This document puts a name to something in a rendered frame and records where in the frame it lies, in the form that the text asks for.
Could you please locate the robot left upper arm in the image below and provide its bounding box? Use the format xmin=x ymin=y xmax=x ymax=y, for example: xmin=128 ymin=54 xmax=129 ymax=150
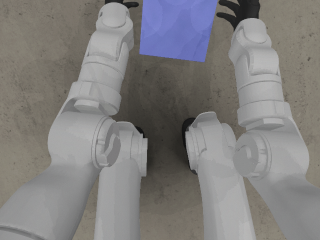
xmin=0 ymin=111 xmax=121 ymax=240

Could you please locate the robot left forearm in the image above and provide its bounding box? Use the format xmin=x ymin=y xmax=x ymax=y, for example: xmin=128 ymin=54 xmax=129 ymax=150
xmin=47 ymin=2 xmax=134 ymax=153

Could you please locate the right robot foot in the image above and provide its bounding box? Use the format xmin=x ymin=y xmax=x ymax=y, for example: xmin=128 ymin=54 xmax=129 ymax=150
xmin=182 ymin=117 xmax=198 ymax=175

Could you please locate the right robot hand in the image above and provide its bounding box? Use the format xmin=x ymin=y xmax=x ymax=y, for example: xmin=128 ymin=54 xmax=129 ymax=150
xmin=216 ymin=0 xmax=261 ymax=32

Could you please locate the robot right forearm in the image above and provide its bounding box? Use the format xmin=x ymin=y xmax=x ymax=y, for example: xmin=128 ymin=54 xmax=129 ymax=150
xmin=228 ymin=18 xmax=310 ymax=160

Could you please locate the robot left shin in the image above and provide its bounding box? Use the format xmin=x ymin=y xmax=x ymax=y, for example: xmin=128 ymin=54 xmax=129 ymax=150
xmin=116 ymin=121 xmax=140 ymax=136

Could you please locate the carton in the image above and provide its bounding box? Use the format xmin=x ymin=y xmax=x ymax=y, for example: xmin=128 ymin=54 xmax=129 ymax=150
xmin=139 ymin=0 xmax=218 ymax=63

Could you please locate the robot right upper arm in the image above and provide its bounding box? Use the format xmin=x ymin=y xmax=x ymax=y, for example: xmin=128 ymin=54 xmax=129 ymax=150
xmin=232 ymin=129 xmax=320 ymax=240

